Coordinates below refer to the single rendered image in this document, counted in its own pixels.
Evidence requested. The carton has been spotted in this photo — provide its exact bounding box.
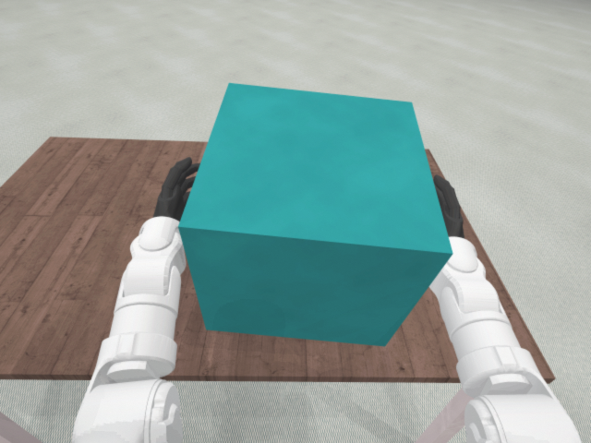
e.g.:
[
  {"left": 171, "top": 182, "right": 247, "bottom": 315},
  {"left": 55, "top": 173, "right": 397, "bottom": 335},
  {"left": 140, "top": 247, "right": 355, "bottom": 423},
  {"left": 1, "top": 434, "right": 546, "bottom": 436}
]
[{"left": 178, "top": 83, "right": 453, "bottom": 346}]

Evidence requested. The robot left forearm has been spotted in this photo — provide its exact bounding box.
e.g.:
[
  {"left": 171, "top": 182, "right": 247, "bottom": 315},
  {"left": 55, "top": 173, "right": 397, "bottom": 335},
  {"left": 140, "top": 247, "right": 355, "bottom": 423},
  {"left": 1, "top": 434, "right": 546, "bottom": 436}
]
[{"left": 72, "top": 217, "right": 186, "bottom": 443}]

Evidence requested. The robot right forearm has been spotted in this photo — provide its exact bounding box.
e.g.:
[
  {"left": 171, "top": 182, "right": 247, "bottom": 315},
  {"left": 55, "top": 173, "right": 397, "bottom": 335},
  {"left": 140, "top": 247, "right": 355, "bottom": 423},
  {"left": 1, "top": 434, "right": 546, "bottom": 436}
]
[{"left": 429, "top": 236, "right": 582, "bottom": 443}]

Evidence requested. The robot left upper arm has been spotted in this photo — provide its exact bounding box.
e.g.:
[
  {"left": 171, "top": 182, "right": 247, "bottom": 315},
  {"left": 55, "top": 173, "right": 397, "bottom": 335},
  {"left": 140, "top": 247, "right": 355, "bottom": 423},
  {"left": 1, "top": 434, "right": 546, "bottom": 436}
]
[{"left": 75, "top": 379, "right": 183, "bottom": 443}]

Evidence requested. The left robot hand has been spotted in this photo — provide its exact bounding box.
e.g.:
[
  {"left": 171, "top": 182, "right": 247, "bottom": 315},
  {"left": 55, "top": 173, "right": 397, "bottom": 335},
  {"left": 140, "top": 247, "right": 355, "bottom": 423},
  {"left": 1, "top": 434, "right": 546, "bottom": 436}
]
[{"left": 153, "top": 157, "right": 200, "bottom": 222}]

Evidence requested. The table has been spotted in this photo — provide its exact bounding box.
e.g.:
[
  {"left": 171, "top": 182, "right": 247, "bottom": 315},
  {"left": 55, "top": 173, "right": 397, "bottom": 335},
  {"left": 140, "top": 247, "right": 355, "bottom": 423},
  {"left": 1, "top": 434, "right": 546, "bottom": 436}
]
[{"left": 0, "top": 137, "right": 556, "bottom": 443}]

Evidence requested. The right robot hand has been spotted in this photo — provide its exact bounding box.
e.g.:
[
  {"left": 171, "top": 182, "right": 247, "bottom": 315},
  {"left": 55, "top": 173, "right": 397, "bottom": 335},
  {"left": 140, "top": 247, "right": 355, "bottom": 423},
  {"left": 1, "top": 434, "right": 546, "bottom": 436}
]
[{"left": 433, "top": 174, "right": 464, "bottom": 238}]

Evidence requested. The robot right upper arm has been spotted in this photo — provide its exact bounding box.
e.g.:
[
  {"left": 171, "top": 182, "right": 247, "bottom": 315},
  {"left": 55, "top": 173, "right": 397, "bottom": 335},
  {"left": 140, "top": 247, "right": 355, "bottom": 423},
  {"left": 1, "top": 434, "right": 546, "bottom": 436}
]
[{"left": 464, "top": 394, "right": 579, "bottom": 443}]

